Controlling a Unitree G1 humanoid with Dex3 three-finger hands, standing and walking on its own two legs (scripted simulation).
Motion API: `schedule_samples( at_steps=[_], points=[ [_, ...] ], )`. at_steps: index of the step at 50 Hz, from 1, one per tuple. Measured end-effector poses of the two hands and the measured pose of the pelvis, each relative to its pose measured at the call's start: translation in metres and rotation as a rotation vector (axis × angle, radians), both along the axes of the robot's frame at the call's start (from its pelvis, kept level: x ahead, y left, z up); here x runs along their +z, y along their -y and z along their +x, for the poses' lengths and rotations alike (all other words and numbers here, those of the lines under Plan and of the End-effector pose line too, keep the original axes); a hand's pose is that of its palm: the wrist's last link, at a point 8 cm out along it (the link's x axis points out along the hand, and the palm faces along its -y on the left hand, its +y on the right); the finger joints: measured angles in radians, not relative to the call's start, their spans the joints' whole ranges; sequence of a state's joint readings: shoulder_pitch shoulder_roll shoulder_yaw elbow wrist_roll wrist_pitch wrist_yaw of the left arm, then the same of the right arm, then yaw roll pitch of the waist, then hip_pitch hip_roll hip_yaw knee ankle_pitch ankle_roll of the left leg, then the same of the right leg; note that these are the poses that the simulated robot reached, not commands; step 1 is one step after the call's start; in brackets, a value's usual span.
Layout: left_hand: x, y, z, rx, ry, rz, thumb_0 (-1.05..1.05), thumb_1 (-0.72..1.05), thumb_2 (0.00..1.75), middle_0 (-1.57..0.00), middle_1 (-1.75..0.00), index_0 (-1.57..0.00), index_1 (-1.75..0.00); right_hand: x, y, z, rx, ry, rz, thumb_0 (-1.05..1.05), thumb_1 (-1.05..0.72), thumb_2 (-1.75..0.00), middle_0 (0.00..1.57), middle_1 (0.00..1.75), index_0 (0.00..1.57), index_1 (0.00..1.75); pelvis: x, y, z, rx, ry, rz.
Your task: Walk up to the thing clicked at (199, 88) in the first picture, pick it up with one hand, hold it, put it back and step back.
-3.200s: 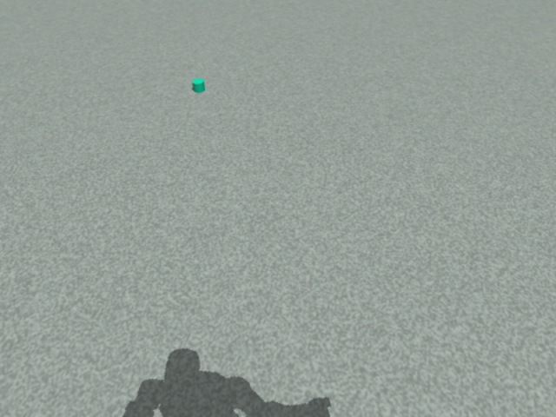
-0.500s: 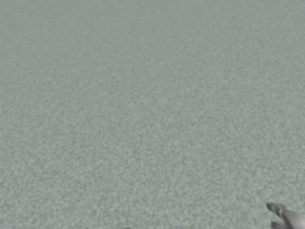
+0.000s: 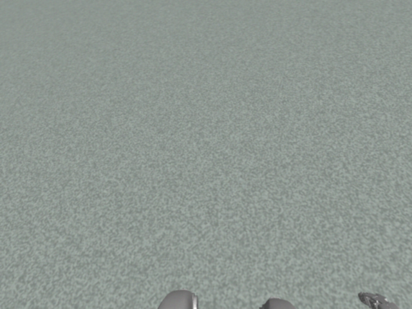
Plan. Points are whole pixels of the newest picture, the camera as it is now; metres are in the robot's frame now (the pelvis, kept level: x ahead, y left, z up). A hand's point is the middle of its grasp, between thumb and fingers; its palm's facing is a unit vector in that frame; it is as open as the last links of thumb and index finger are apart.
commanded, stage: walk up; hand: left
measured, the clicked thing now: out of the picture +0.45 +1.34 -0.71
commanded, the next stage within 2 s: none
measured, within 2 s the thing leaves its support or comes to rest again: neither
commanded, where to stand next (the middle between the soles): +0.01 +1.28 m, yaw -24 degrees
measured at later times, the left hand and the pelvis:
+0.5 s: hand out of the picture +0.15 +0.50 -0.12, palm faces -0.14 -0.81 -0.56, open 7.4 cm; pelvis +0.04 +0.21 -0.01, yaw -5 degrees
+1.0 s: hand out of the picture +0.17 +0.73 -0.12, palm faces -0.19 -0.80 -0.56, open 7.4 cm; pelvis +0.05 +0.43 +0.00, yaw -8 degrees
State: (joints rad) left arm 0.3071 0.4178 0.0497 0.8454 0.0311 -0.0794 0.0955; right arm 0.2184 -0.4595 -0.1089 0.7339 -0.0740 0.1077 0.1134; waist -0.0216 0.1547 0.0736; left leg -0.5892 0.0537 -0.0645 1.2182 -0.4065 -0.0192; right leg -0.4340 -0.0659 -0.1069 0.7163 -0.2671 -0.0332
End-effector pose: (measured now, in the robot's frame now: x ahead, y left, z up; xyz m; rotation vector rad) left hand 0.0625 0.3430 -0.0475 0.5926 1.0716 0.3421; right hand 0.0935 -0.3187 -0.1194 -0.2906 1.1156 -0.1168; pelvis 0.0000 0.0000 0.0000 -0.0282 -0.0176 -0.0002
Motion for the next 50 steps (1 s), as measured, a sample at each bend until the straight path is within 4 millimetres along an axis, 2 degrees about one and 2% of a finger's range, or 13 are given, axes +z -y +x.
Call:
schedule_samples(
  at_steps=[7,9,11,14,19,22,26,30,35,38,41,44,50],
  points=[
    [0.001,-0.095,0.012,-0.029,-0.019,0.041,0.00,0.90,0.90,-0.21,-0.30,-0.21,-0.30,0.015,-0.054,0.028,0.006,0.061,-0.041,0.00,-0.90,-0.90,0.21,0.30,0.20,0.30,-0.007,-0.073,0.012,-0.032,-0.032,0.012],
    [-0.007,-0.127,0.018,-0.033,-0.033,0.051,0.00,0.90,0.90,-0.21,-0.30,-0.21,-0.30,0.016,-0.071,0.028,-0.006,0.075,-0.082,0.00,-0.90,-0.90,0.21,0.30,0.20,0.30,-0.014,-0.098,0.016,-0.038,-0.034,0.025],
    [-0.014,-0.149,0.025,-0.013,-0.061,0.058,0.01,0.90,0.90,-0.21,-0.30,-0.21,-0.30,0.019,-0.089,0.020,-0.028,0.076,-0.104,0.00,-0.90,-0.90,0.21,0.30,0.20,0.30,-0.014,-0.117,0.020,-0.053,-0.034,0.024],
    [-0.018,-0.162,0.043,-0.023,-0.091,0.030,0.01,0.90,0.90,-0.20,-0.30,-0.21,-0.30,0.026,-0.115,-0.001,-0.087,0.043,-0.109,0.00,-0.90,-0.90,0.21,0.30,0.20,0.30,-0.004,-0.138,0.027,-0.060,-0.038,0.023],
    [-0.020,-0.166,0.076,-0.100,-0.089,-0.042,0.01,0.91,0.90,-0.20,-0.30,-0.20,-0.30,0.025,-0.152,-0.031,-0.151,-0.033,-0.097,0.00,-0.90,-0.90,0.21,0.30,0.20,0.30,0.004,-0.168,0.037,-0.076,-0.030,0.024],
    [-0.026,-0.172,0.088,-0.142,-0.052,-0.053,0.01,0.90,0.90,-0.20,-0.30,-0.21,-0.30,0.010,-0.171,-0.035,-0.164,-0.057,-0.083,0.00,-0.90,-0.90,0.21,0.30,0.20,0.30,-0.006,-0.185,0.044,-0.091,-0.025,0.036],
    [-0.027,-0.195,0.086,-0.127,-0.010,-0.052,0.00,0.90,0.90,-0.21,-0.30,-0.21,-0.30,-0.005,-0.204,-0.024,-0.133,-0.086,-0.068,0.01,-0.90,-0.90,0.21,0.30,0.20,0.30,-0.011,-0.215,0.043,-0.073,-0.003,-0.015],
    [-0.017,-0.231,0.079,-0.110,0.000,-0.041,0.00,0.90,0.90,-0.21,-0.30,-0.21,-0.30,-0.004,-0.240,-0.004,-0.089,-0.060,-0.036,0.01,-0.90,-0.90,0.21,0.30,0.20,0.30,-0.007,-0.249,0.044,-0.072,0.003,-0.010],
    [-0.016,-0.299,0.078,-0.115,-0.022,-0.007,0.00,0.90,0.90,-0.21,-0.30,-0.21,-0.30,0.005,-0.282,0.016,-0.077,0.000,-0.043,0.00,-0.90,-0.90,0.21,0.30,0.20,0.30,-0.010,-0.299,0.045,-0.091,-0.012,0.012],
    [-0.023,-0.350,0.082,-0.114,-0.024,0.013,0.00,0.90,0.90,-0.21,-0.30,-0.21,-0.30,0.008,-0.307,0.019,-0.081,0.024,-0.093,0.00,-0.90,-0.90,0.21,0.30,0.20,0.30,-0.020,-0.339,0.047,-0.100,-0.023,0.019],
    [-0.028,-0.388,0.086,-0.084,-0.056,0.035,0.01,0.90,0.90,-0.21,-0.30,-0.21,-0.30,0.011,-0.336,0.008,-0.114,0.030,-0.123,0.00,-0.90,-0.90,0.21,0.30,0.20,0.30,-0.021,-0.371,0.049,-0.120,-0.015,0.015],
    [-0.027,-0.407,0.096,-0.090,-0.079,0.019,0.01,0.90,0.90,-0.20,-0.30,-0.21,-0.30,0.018,-0.367,-0.010,-0.165,0.010,-0.121,0.00,-0.90,-0.90,0.21,0.30,0.20,0.30,-0.012,-0.392,0.051,-0.123,-0.016,0.005],
    [-0.027,-0.422,0.112,-0.153,-0.074,-0.041,0.01,0.91,0.90,-0.20,-0.30,-0.20,-0.30,0.013,-0.419,-0.033,-0.205,-0.042,-0.091,0.00,-0.90,-0.90,0.21,0.30,0.20,0.30,-0.005,-0.432,0.055,-0.147,-0.016,0.012]
  ],
)
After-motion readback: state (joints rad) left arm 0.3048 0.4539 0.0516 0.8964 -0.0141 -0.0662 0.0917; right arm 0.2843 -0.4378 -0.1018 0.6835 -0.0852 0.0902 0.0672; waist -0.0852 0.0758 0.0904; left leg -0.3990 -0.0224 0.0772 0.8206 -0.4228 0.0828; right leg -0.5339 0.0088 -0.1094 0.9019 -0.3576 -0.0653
